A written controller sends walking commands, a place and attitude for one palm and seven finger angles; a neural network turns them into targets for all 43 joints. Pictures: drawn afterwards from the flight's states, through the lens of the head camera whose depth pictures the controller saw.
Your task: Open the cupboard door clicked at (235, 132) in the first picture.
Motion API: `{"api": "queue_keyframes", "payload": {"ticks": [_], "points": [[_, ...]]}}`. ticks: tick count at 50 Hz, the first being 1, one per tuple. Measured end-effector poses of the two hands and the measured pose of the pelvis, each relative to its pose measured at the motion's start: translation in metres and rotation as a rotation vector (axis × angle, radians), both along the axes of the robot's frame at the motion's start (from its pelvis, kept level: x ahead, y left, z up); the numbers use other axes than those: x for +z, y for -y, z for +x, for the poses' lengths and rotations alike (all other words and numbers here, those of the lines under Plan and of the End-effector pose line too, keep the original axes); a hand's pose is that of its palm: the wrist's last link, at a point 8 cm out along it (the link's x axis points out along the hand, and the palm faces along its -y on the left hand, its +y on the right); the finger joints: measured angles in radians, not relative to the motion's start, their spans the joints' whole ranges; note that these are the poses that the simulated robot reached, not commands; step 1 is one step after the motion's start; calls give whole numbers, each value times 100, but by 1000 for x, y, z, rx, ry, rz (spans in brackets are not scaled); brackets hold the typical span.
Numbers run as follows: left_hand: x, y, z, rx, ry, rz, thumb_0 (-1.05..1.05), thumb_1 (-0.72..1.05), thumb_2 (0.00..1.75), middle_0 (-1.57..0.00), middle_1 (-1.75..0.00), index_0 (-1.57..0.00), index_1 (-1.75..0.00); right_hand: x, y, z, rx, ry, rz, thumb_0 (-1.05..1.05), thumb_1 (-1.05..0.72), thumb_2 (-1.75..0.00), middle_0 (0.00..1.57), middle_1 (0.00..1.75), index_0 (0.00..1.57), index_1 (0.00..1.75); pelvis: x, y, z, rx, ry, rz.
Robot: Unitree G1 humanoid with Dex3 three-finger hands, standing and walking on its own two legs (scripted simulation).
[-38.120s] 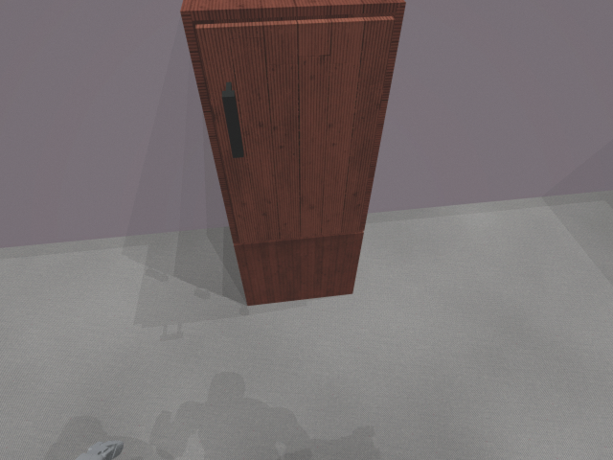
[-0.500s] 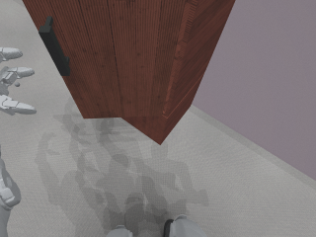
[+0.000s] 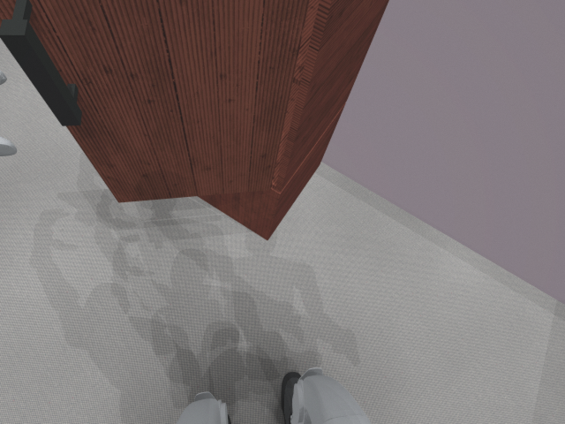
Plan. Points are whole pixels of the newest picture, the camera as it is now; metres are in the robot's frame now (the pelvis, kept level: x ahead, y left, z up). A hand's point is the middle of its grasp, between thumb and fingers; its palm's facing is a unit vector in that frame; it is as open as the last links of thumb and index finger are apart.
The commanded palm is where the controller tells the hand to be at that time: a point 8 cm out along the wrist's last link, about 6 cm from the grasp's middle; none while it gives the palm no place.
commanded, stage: move the hooked fingers beside the handle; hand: left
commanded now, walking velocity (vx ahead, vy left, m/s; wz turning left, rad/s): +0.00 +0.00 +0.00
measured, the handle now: (49, 67) +0.56 +0.25 +0.10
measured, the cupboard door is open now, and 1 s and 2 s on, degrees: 41 41 41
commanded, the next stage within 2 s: slide the fingers in behind the handle in 0.82 s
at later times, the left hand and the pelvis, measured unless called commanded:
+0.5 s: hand out of the picture +0.50 +0.33 +0.10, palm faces +0.08 -1.00 +0.00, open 14.0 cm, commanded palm +0.48 +0.36 +0.10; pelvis +0.01 +0.00 +0.00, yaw +0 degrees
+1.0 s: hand out of the picture +0.49 +0.32 +0.10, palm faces +0.08 -1.00 -0.02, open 14.0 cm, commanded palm +0.47 +0.35 +0.09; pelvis +0.00 +0.00 +0.00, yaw +0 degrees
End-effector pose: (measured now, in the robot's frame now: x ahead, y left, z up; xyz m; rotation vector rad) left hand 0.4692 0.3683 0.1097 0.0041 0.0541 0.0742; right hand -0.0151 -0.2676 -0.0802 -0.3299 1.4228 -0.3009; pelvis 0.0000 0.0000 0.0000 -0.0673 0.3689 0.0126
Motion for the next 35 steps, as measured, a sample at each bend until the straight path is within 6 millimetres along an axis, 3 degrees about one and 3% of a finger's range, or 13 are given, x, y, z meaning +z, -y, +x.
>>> {"api": "queue_keyframes", "payload": {"ticks": [13, 24, 35], "points": [[-12, -2, 14, -9, -9, -15, -2, -50, 30, -30, -120, -30, -120, 5, 0, -9, -25, -51, -9, 0, -91, -90, 20, 30, 20, 30, -3, -1, 4, -8, -36, -10], [-9, -10, 3, 6, 4, -2, -2, -50, 30, -30, -120, -30, -120, 2, -4, 7, -4, -24, 14, 0, -91, -90, 20, 30, 20, 30, -2, -2, 8, 0, -22, -15], [-8, 2, 2, -12, 9, -6, -2, -50, 30, -30, -120, -30, -120, -3, -3, 21, 20, 23, 17, 0, -91, -90, 20, 30, 20, 30, -3, -1, 5, 7, -11, -13]]}}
